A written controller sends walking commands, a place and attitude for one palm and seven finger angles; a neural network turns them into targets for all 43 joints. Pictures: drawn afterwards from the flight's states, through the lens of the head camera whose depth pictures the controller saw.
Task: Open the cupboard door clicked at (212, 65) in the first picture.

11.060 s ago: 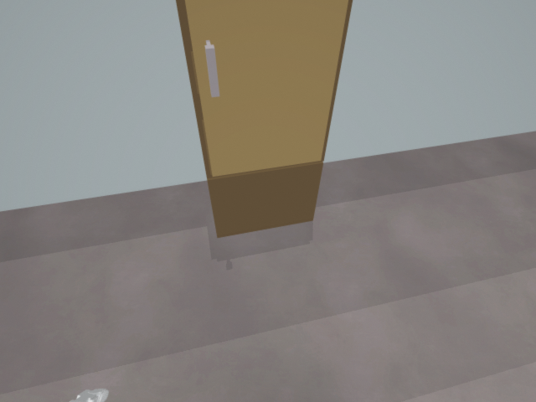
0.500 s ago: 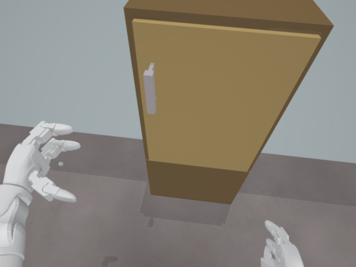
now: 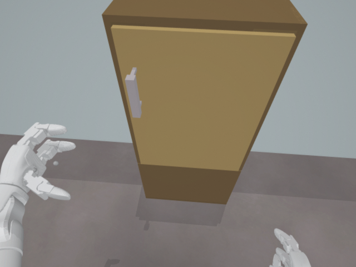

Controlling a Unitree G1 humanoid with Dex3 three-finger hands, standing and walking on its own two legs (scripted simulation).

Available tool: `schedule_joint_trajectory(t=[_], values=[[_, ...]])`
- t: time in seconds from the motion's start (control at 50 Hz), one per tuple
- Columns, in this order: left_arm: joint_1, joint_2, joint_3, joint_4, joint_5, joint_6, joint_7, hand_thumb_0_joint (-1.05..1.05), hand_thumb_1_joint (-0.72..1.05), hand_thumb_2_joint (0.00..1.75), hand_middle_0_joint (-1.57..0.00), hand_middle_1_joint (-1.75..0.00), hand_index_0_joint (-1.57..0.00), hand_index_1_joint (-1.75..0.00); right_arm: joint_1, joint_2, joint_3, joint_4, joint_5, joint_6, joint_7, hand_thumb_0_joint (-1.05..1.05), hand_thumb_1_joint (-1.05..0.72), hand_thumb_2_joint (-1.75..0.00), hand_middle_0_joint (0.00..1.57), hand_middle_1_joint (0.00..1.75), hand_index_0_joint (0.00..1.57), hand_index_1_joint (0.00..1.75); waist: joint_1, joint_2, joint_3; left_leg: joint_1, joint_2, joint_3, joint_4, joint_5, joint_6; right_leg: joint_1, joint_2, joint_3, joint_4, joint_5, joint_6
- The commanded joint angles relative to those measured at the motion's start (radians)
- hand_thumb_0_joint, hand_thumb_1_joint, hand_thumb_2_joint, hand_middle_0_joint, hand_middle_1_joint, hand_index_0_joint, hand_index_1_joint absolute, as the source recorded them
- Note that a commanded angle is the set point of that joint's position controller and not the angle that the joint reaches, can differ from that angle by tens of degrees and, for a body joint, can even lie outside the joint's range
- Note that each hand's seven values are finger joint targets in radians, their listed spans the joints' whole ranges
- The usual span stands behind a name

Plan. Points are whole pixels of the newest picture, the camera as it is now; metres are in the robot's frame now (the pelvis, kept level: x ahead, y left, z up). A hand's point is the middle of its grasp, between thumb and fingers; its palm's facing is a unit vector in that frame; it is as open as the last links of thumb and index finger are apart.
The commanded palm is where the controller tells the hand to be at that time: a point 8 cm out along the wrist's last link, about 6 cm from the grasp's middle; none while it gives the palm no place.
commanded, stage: raise the hand with hooked fingers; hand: left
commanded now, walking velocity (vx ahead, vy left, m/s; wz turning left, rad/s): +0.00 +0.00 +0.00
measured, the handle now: (135, 93) +0.55 +0.16 +0.08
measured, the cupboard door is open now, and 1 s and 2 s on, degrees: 0 0 0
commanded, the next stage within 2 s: move the hooked fingers beside the handle in 0.08 s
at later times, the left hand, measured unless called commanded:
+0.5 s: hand (76, 147) +0.33 +0.25 +0.10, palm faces -0.01 -1.00 +0.00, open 13.9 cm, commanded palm +0.31 +0.30 +0.10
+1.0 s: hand (85, 128) +0.39 +0.25 +0.09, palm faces -0.01 -1.00 +0.02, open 14.0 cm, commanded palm +0.37 +0.30 +0.10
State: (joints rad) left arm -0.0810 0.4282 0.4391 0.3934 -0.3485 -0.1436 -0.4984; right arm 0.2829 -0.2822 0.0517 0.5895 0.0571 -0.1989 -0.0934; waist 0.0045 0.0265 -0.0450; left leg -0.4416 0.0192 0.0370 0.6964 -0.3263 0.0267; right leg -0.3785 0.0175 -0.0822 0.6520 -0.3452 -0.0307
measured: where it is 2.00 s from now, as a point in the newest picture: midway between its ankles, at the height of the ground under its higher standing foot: outside the picture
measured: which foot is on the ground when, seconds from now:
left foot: down 0.00-1.00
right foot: down 0.00-1.00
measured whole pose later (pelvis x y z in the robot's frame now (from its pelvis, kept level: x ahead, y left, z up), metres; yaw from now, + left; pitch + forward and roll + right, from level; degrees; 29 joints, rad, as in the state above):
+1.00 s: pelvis +0.00 +0.01 -0.01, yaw -1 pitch +8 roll -1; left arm -0.48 0.45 0.39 0.78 -0.25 -0.23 -0.42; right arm 0.32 -0.28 0.05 0.62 0.05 -0.11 -0.08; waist -0.05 0.01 -0.05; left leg -0.54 0.01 0.05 0.74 -0.34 0.04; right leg -0.49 0.01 -0.07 0.70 -0.35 -0.02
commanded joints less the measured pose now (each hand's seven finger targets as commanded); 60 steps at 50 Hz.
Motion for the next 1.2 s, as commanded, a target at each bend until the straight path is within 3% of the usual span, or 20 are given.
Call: schedule_joint_trajectory(t=[0.0,0.02,0.06,0.16,0.22,0.28,0.34,0.4,0.42,0.5,0.58,0.62,0.66,0.76,0.96,1.0,1.02,1.04,1.12,1.18], values=[[-0.245,0.277,0.075,-0.213,-0.028,-0.068,-0.012,0.00,-0.50,0.30,-0.30,-1.20,-0.30,-1.20,-0.066,-0.134,-0.058,-0.147,0.005,-0.055,-0.019,0.00,-0.90,-0.90,0.20,0.30,0.20,0.30,0.001,0.074,-0.211,0.152,-0.021,-0.052,-0.088,0.203,0.010,0.029,0.002,0.066,-0.099,0.233,0.008],[-0.240,0.286,0.085,-0.195,-0.036,-0.064,-0.014,0.00,-0.50,0.30,-0.30,-1.20,-0.30,-1.20,-0.059,-0.137,-0.056,-0.144,0.002,-0.053,-0.017,0.00,-0.90,-0.90,0.20,0.30,0.20,0.30,0.001,0.021,-0.203,0.138,-0.021,-0.051,-0.081,0.206,0.012,0.036,0.003,0.073,-0.099,0.249,0.012],[-0.237,0.280,0.086,-0.186,-0.037,-0.066,-0.013,0.00,-0.50,0.30,-0.30,-1.20,-0.30,-1.20,-0.065,-0.135,-0.057,-0.143,0.004,-0.053,-0.018,0.00,-0.90,-0.90,0.20,0.30,0.20,0.30,0.002,0.011,-0.203,0.122,-0.022,-0.050,-0.084,0.196,0.011,0.041,-0.002,0.074,-0.099,0.242,0.016],[-0.247,0.269,0.076,-0.162,-0.038,-0.070,-0.009,0.00,-0.50,0.30,-0.30,-1.20,-0.30,-1.20,-0.076,-0.130,-0.053,-0.145,0.008,-0.053,-0.020,0.00,-0.90,-0.90,0.20,0.30,0.20,0.30,0.002,0.019,-0.182,0.107,-0.024,-0.045,-0.084,0.154,0.010,0.030,-0.008,0.091,-0.112,0.188,0.020],[-0.408,0.271,0.039,-0.139,-0.025,-0.078,-0.002,0.00,-0.50,0.30,-0.30,-1.20,-0.30,-1.20,-0.068,-0.135,-0.050,-0.124,0.008,-0.051,-0.028,0.00,-0.90,-0.90,0.20,0.30,0.20,0.30,-0.033,0.010,-0.149,0.096,-0.021,-0.049,-0.076,0.114,0.011,-0.016,-0.006,0.098,-0.119,0.132,0.022],[-0.467,0.254,0.007,-0.136,-0.006,-0.096,0.009,0.00,-0.50,0.30,-0.30,-1.20,-0.30,-1.20,-0.063,-0.132,-0.051,-0.116,0.010,-0.057,-0.032,0.00,-0.90,-0.90,0.20,0.30,0.20,0.30,-0.032,0.072,-0.194,0.134,-0.023,-0.058,-0.085,0.110,0.012,-0.022,-0.007,0.086,-0.113,0.121,0.014],[-0.483,0.281,0.022,-0.105,0.004,-0.102,0.020,0.00,-0.50,0.30,-0.30,-1.20,-0.30,-1.20,-0.049,-0.136,-0.053,-0.106,0.007,-0.053,-0.032,0.00,-0.90,-0.90,0.20,0.30,0.20,0.30,-0.027,0.040,-0.248,0.139,-0.021,-0.060,-0.078,0.142,0.012,0.009,-0.007,0.088,-0.100,0.162,0.015],[-0.484,0.284,0.028,-0.026,0.015,-0.091,0.032,0.00,-0.50,0.30,-0.30,-1.20,-0.30,-1.20,-0.048,-0.139,-0.051,-0.102,0.008,-0.044,-0.029,0.00,-0.90,-0.90,0.20,0.30,0.20,0.30,-0.023,0.014,-0.219,0.104,-0.022,-0.058,-0.084,0.124,0.010,0.000,-0.009,0.083,-0.098,0.153,0.017],[-0.478,0.299,0.045,0.018,0.011,-0.084,0.035,0.00,-0.50,0.30,-0.30,-1.20,-0.30,-1.20,-0.039,-0.141,-0.049,-0.101,0.005,-0.036,-0.026,0.00,-0.90,-0.90,0.20,0.30,0.20,0.30,-0.017,-0.028,-0.202,0.078,-0.021,-0.058,-0.081,0.126,0.010,0.013,-0.008,0.087,-0.097,0.158,0.017],[-0.540,0.323,0.053,0.045,0.033,-0.089,0.043,0.00,-0.50,0.30,-0.30,-1.20,-0.30,-1.20,-0.033,-0.141,-0.052,-0.107,0.007,-0.018,-0.018,0.00,-0.90,-0.90,0.20,0.30,0.20,0.30,-0.013,0.053,-0.236,0.078,-0.025,-0.049,-0.079,0.147,0.009,0.017,-0.012,0.088,-0.081,0.189,0.014],[-0.586,0.306,0.034,0.005,0.037,-0.122,0.047,0.00,-0.50,0.30,-0.30,-1.20,-0.30,-1.20,-0.008,-0.139,-0.059,-0.114,0.002,-0.010,-0.012,0.00,-0.90,-0.90,0.20,0.30,0.20,0.30,-0.020,0.073,-0.304,0.127,-0.022,-0.048,-0.067,0.213,0.011,0.024,-0.001,0.078,-0.061,0.265,0.011],[-0.586,0.261,-0.003,0.007,0.027,-0.132,0.042,0.00,-0.50,0.30,-0.30,-1.20,-0.30,-1.20,0.000,-0.141,-0.059,-0.120,0.001,-0.006,-0.007,0.00,-0.90,-0.90,0.20,0.30,0.20,0.30,-0.025,0.037,-0.299,0.136,-0.018,-0.054,-0.063,0.233,0.012,0.017,0.007,0.070,-0.053,0.282,0.007],[-0.572,0.286,0.030,0.056,0.027,-0.129,0.041,0.00,-0.50,0.30,-0.30,-1.20,-0.30,-1.20,0.016,-0.147,-0.067,-0.106,0.002,0.001,-0.007,0.00,-0.90,-0.90,0.20,0.30,0.20,0.30,-0.025,0.015,-0.299,0.125,-0.017,-0.049,-0.062,0.233,0.012,0.015,0.007,0.072,-0.053,0.294,0.012],[-0.651,0.284,0.009,0.115,0.047,-0.107,0.047,0.00,-0.50,0.30,-0.30,-1.20,-0.30,-1.20,0.032,-0.154,-0.068,-0.098,0.002,0.022,-0.004,0.00,-0.90,-0.90,0.20,0.30,0.20,0.30,-0.039,0.026,-0.262,0.106,-0.017,-0.056,-0.067,0.207,0.010,-0.029,0.005,0.062,-0.051,0.255,0.008],[-0.846,0.320,0.009,0.194,0.079,-0.168,0.078,0.00,-0.50,0.30,-0.30,-1.20,-0.30,-1.20,0.074,-0.158,-0.068,-0.070,-0.006,0.056,0.003,0.00,-0.90,-0.90,0.20,0.30,0.20,0.30,-0.066,0.059,-0.310,0.127,-0.009,-0.073,-0.039,0.233,0.004,-0.075,0.014,0.059,-0.025,0.249,0.003],[-0.866,0.309,-0.013,0.229,0.095,-0.167,0.080,0.00,-0.50,0.30,-0.30,-1.20,-0.30,-1.20,0.082,-0.160,-0.068,-0.067,-0.006,0.063,0.005,0.00,-0.90,-0.90,0.20,0.30,0.20,0.30,-0.069,0.085,-0.314,0.139,-0.006,-0.083,-0.038,0.238,-0.001,-0.108,0.013,0.050,-0.019,0.232,0.000],[-0.891,0.269,-0.050,0.247,0.095,-0.165,0.075,0.00,-0.50,0.30,-0.30,-1.20,-0.30,-1.20,0.084,-0.159,-0.066,-0.066,-0.008,0.065,0.006,0.00,-0.90,-0.90,0.20,0.30,0.20,0.30,-0.077,0.103,-0.313,0.151,-0.007,-0.082,-0.030,0.250,0.000,-0.126,0.015,0.050,-0.017,0.236,-0.002],[-0.911,0.300,-0.031,0.254,0.101,-0.167,0.079,0.00,-0.50,0.30,-0.30,-1.20,-0.30,-1.20,0.095,-0.163,-0.070,-0.058,-0.009,0.069,0.008,0.00,-0.90,-0.90,0.20,0.30,0.20,0.30,-0.077,0.089,-0.331,0.156,-0.002,-0.092,-0.030,0.259,-0.004,-0.130,0.014,0.045,-0.013,0.233,-0.001],[-0.936,0.279,-0.046,0.344,0.099,-0.164,0.081,0.00,-0.50,0.30,-0.30,-1.20,-0.30,-1.20,0.115,-0.168,-0.070,-0.054,-0.011,0.087,0.012,0.00,-0.90,-0.90,0.20,0.30,0.20,0.30,-0.085,0.033,-0.332,0.131,0.000,-0.092,-0.018,0.270,0.000,-0.142,0.018,0.042,-0.004,0.242,0.000],[-0.988,0.319,-0.019,0.351,0.109,-0.180,0.094,0.00,-0.50,0.30,-0.30,-1.20,-0.30,-1.20,0.130,-0.172,-0.074,-0.050,-0.015,0.099,0.018,0.00,-0.90,-0.90,0.20,0.30,0.20,0.30,-0.086,0.042,-0.371,0.141,0.004,-0.097,-0.010,0.290,-0.005,-0.145,0.017,0.042,0.008,0.253,0.003]])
